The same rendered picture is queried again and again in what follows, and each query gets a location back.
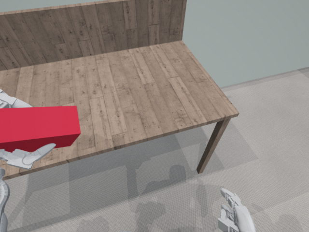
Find robot left forearm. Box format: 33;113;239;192
0;167;10;232

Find table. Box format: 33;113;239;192
0;0;239;181

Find right robot hand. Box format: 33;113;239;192
218;188;256;232

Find left robot hand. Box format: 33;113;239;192
0;89;56;170

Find sponge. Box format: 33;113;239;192
0;106;81;153

